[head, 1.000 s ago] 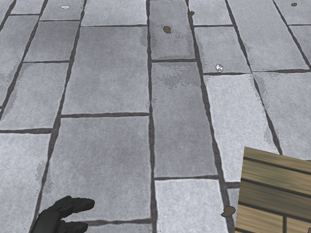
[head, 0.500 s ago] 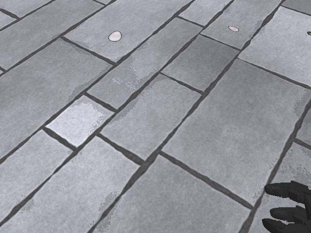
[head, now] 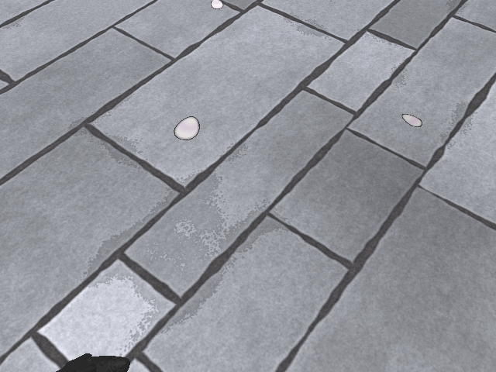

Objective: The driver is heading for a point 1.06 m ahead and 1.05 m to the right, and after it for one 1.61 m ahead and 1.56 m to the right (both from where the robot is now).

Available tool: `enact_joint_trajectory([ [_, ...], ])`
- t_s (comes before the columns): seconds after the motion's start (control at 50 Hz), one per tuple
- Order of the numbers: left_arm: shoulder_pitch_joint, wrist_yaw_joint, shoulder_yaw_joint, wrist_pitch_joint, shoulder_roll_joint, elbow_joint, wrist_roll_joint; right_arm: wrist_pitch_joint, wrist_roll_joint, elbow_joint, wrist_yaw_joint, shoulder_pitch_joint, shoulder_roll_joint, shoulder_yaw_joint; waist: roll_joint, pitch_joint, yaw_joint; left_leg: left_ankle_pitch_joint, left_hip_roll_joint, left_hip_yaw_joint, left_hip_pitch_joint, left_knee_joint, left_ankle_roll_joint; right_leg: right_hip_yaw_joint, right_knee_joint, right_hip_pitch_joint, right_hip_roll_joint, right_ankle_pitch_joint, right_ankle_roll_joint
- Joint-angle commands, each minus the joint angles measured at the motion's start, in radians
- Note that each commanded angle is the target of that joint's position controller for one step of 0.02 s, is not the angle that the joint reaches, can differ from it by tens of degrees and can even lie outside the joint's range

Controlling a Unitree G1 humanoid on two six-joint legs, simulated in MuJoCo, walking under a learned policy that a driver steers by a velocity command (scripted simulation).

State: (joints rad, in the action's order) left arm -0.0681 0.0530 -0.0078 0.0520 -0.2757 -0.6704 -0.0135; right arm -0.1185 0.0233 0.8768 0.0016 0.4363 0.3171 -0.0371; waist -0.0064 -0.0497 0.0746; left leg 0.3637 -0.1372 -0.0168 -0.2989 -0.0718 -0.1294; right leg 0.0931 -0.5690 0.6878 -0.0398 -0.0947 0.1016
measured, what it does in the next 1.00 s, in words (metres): walks ahead, turning right: right foot, then left foot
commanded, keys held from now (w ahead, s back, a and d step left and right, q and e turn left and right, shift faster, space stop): w+e+shift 1.00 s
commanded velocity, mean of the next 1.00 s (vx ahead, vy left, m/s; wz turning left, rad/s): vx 1.00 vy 0.00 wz -0.86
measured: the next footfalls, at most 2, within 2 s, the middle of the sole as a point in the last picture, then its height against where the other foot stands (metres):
right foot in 0.06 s outside the picture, level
left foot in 0.46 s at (229, 280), level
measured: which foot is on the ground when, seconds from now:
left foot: down 0.00-0.06, up 0.08-0.44, down 0.46-0.90, up 0.92-1.00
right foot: up 0.00-0.04, down 0.06-0.48, up 0.50-0.88, down 0.90-1.00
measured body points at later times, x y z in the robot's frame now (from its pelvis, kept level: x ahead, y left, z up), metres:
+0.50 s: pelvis +0.50 -0.05 +0.00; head +0.54 -0.06 +0.45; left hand +0.59 +0.25 -0.12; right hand +0.66 -0.34 -0.05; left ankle +0.66 +0.04 -0.72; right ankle +0.25 -0.07 -0.67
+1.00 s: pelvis +0.88 -0.29 -0.01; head +0.91 -0.30 +0.44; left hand +1.18 -0.23 -0.13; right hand +0.71 -0.50 -0.13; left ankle +0.87 -0.05 -0.57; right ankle +0.90 -0.33 -0.71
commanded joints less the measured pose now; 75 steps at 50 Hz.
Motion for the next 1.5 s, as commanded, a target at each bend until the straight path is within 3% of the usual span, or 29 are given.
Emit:
enact_joint_trajectory([
  [0.02, -0.222, -0.007, 0.06, 0.004, -0.163, -0.027, -0.001, 0.017, 0.04, -0.043, 0.037, -0.03, 0.192, -0.042, 0.133, 0.137, -0.176, -1.539, 0.29, 0.083, 0.135, -0.435, 0.067, 0.065, -0.052, -0.42, 0.159, 0.148, 0.051],
  [0.06, -0.629, -0.03, 0.11, -0.012, -0.246, -0.146, -0.005, 0.03, 0.041, -0.088, 0.043, -0.17, 0.181, -0.041, 0.044, 0.242, -0.39, -1.119, 0.195, 0.135, 0.47, -1.193, 0.08, -0.093, -0.034, -0.831, 0.069, 0.324, 0.146],
  [0.08, -0.53, -0.033, 0.133, -0.026, -0.332, -0.153, -0.014, 0.003, -0.009, -0.144, 0.013, -0.067, 0.027, -0.006, -0.397, 0.299, -0.189, 0.072, -0.01, 0.048, 1.033, -1.626, 0.168, -0.726, 0.089, -1.155, -0.204, 0.425, 0.35],
  [0.1, -0.428, -0.024, 0.134, -0.028, -0.28, -0.096, -0.001, -0.018, 0.009, -0.182, 0.014, -0.13, 0.084, 0.011, -0.14, 0.342, -0.217, 0.027, 0.04, -0.103, 1.136, -1.626, 0.129, -0.938, 0.249, -1.126, -0.233, 0.491, 0.372],
  [0.14, -0.374, -0.032, 0.108, -0.024, -0.169, -0.118, 0.003, -0.035, 0.022, -0.211, 0.001, -0.223, 0.092, 0.025, 0.104, 0.106, -0.134, -0.086, 0.159, -0.115, 1.082, -1.396, 0.103, -0.754, 0.329, -0.778, -0.189, 0.495, 0.282],
  [0.2, -0.336, -0.043, 0.092, 0.003, -0.153, -0.132, 0.003, 0.027, 0.062, -0.249, -0.01, -0.232, 0.051, 0.046, 0.074, -0.023, -0.034, -0.024, 0.217, -0.079, 0.97, -1.203, 0.141, -0.566, 0.378, -0.437, -0.057, 0.4, 0.235],
  [0.28, -0.319, -0.038, 0.112, 0.028, -0.193, -0.111, 0.011, 0.04, 0.032, -0.346, -0.031, -0.442, 0.027, 0.074, 0.002, -0.09, -0.074, -0.266, 0.227, 0.01, 0.811, -0.758, 0.186, -0.445, 0.462, -0.209, 0.04, 0.252, 0.2],
  [0.38, -0.387, -0.036, 0.136, 0.026, -0.226, -0.121, 0.028, 0.03, 0.008, -0.366, -0.024, -0.512, 0.046, 0.065, -0.046, 0.001, -0.155, -0.468, 0.16, 0.011, 0.677, -0.476, 0.16, -0.468, 0.353, -0.458, 0.019, -0.102, 0.104],
  [0.44, -0.35, -0.043, 0.148, 0.023, -0.283, -0.112, 0.011, 0.015, 0.006, -0.296, 0.005, -0.255, 0.135, 0.019, -0.029, 0.192, -0.015, -0.253, 0.113, 0.006, 0.37, -0.424, 0.129, -0.454, -0.041, -0.549, 0.041, -0.381, 0.04],
  [0.46, -0.301, -0.04, 0.139, 0.034, -0.252, -0.096, 0.005, 0.009, 0.016, -0.254, 0.025, -0.044, 0.186, -0.008, -0.017, 0.296, 0.093, -0.126, 0.209, -0.066, 0.121, -0.472, 0.105, -0.428, -0.301, -0.41, 0.074, -0.258, 0.025],
  [0.48, -0.309, -0.045, 0.098, 0.046, -0.09, -0.057, 0.016, 0.008, 0.053, -0.232, 0.043, 0.123, 0.259, -0.035, 0.191, 0.43, 0.115, 0.255, 0.502, -0.401, -0.126, -0.416, 0.06, -0.325, -0.643, -0.177, 0.15, 0.367, 0.025],
  [0.5, -0.399, -0.04, 0.072, 0.038, -0.06, 0.005, 0.047, 0.022, 0.052, -0.235, 0.033, 0.026, 0.32, -0.054, 0.447, 0.516, 0.0, 0.407, 0.659, -0.92, -0.164, -0.205, -0.033, -0.233, -0.841, 0.036, 0.166, 0.601, 0.011],
  [0.56, -0.178, -0.026, 0.084, -0.005, -0.147, -0.024, -0.011, 0.03, 0.036, -0.226, 0.02, -0.119, 0.083, -0.016, 0.047, 0.134, 0.009, 0.109, 0.491, -0.435, 0.198, -0.202, 0.007, -0.176, -0.783, 0.103, 0.004, 0.382, 0.002],
  [0.64, -0.08, 0.013, 0.058, -0.055, -0.061, 0.055, -0.023, 0.0, -0.001, -0.118, 0.005, -0.045, 0.024, -0.003, 0.108, 0.033, -0.053, -0.286, 0.428, -0.116, 0.317, -0.152, 0.055, -0.155, -0.739, 0.139, -0.059, 0.368, -0.015],
  [0.78, 0.131, 0.054, 0.025, -0.056, -0.067, 0.151, -0.017, -0.021, 0.003, -0.072, 0.004, -0.07, 0.096, -0.018, 0.037, -0.088, -0.086, -0.741, 0.325, 0.274, 0.411, -0.043, 0.108, 0.053, -0.267, -0.066, 0.008, 0.08, 0.031],
  [0.84, 0.026, 0.042, 0.04, -0.048, -0.108, 0.109, -0.017, 0.006, 0.003, -0.071, 0.024, -0.012, 0.184, -0.039, 0.101, 0.02, -0.156, -1.369, 0.362, 0.294, 0.275, -0.3, 0.132, 0.12, -0.198, -0.265, 0.121, 0.169, 0.083],
  [0.88, -0.324, 0.017, 0.081, -0.038, -0.183, 0.005, -0.016, 0.04, 0.012, -0.105, 0.032, -0.087, 0.225, -0.052, 0.117, 0.184, -0.329, -1.412, 0.404, 0.255, 0.386, -0.761, 0.11, 0.046, -0.162, -0.653, 0.159, 0.247, 0.145],
  [0.92, -0.36, -0.034, 0.135, -0.052, -0.315, -0.047, 0.011, 0.043, 0.039, -0.156, 0.004, -0.096, 0.05, -0.014, -0.215, 0.145, -0.228, 0.119, 0.147, 0.231, 0.911, -1.525, 0.142, -0.359, -0.093, -0.939, -0.037, 0.17, 0.217],
  [0.94, -0.338, -0.035, 0.152, -0.067, -0.388, 0.007, -0.017, 0.023, 0.009, -0.28, 0.004, -0.078, 0.098, -0.015, -0.222, 0.373, -0.192, 0.137, 0.106, 0.0, 1.168, -1.666, 0.16, -0.832, 0.134, -1.18, -0.191, 0.349, 0.41],
  [0.96, -0.341, -0.045, 0.15, -0.068, -0.336, 0.012, -0.01, -0.001, 0.018, -0.289, 0.004, -0.171, 0.132, -0.009, -0.037, 0.289, -0.21, 0.046, 0.169, -0.074, 1.224, -1.571, 0.154, -0.908, 0.283, -1.089, -0.212, 0.485, 0.371],
  [1.0, -0.283, -0.059, 0.129, -0.043, -0.255, -0.023, -0.006, -0.003, 0.028, -0.277, 0.007, -0.206, 0.117, 0.0, 0.101, 0.052, -0.105, 0.009, 0.231, -0.069, 1.124, -1.366, 0.165, -0.765, 0.329, -0.743, -0.141, 0.353, 0.309],
  [1.1, -0.23, -0.054, 0.107, 0.02, -0.207, -0.027, 0.003, 0.069, 0.044, -0.33, -0.004, -0.305, 0.055, 0.021, 0.075, -0.054, -0.033, -0.038, 0.281, -0.026, 0.88, -0.949, 0.221, -0.519, 0.391, -0.288, 0.012, 0.198, 0.265],
  [1.22, -0.286, -0.039, 0.132, 0.023, -0.237, -0.049, 0.017, 0.061, -0.005, -0.356, -0.018, -0.418, 0.06, 0.024, -0.023, 0.013, -0.114, -0.422, 0.186, -0.014, 0.598, -0.523, 0.177, -0.51, 0.312, -0.392, 0.039, -0.021, 0.133],
  [1.28, -0.251, -0.039, 0.142, 0.019, -0.295, -0.051, 0.003, 0.05, -0.001, -0.277, 0.014, -0.106, 0.162, -0.025, 0.016, 0.198, 0.067, -0.184, 0.128, 0.008, 0.257, -0.476, 0.153, -0.474, -0.14, -0.459, 0.079, -0.298, 0.059],
  [1.3, -0.218, -0.037, 0.118, 0.032, -0.213, -0.029, 0.001, 0.044, 0.02, -0.242, 0.037, 0.107, 0.232, -0.052, 0.08, 0.309, 0.158, 0.067, 0.279, -0.129, 0.02, -0.476, 0.125, -0.409, -0.465, -0.308, 0.132, -0.117, 0.037],
  [1.32, -0.301, -0.042, 0.073, 0.035, -0.039, 0.022, 0.033, 0.041, 0.062, -0.242, 0.04, 0.116, 0.306, -0.064, 0.369, 0.405, 0.059, 0.414, 0.591, -0.65, -0.157, -0.283, 0.057, -0.301, -0.764, -0.025, 0.232, 0.652, 0.012],
  [1.34, -0.283, -0.049, 0.062, 0.023, -0.096, 0.037, 0.02, 0.05, 0.043, -0.254, 0.033, -0.011, 0.271, -0.071, 0.374, 0.351, 0.011, 0.564, 0.61, -0.908, -0.045, -0.148, 0.016, -0.237, -0.862, 0.107, 0.154, 0.546, 0.024],
  [1.38, -0.167, -0.03, 0.076, -0.005, -0.161, 0.022, -0.018, 0.059, 0.027, -0.255, 0.023, -0.133, 0.12, -0.039, 0.104, 0.131, -0.003, 0.352, 0.509, -0.539, 0.203, -0.184, 0.03, -0.187, -0.803, 0.104, 0.038, 0.394, 0.016],
  [1.5, -0.017, 0.028, 0.046, -0.06, -0.079, 0.122, -0.025, 0.009, -0.001, -0.134, -0.005, -0.077, 0.057, -0.02, 0.093, -0.008, -0.068, -0.182, 0.43, -0.066, 0.399, -0.089, 0.07, -0.16, -0.722, 0.128, -0.049, 0.267, -0.017],
])
Velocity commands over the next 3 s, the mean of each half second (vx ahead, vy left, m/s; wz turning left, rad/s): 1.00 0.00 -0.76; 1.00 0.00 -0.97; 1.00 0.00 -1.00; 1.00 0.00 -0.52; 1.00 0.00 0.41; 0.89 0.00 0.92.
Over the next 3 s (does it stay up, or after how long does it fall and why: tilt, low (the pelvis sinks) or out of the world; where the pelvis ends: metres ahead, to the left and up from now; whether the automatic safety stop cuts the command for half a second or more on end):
stays up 1.27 -2.01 -0.01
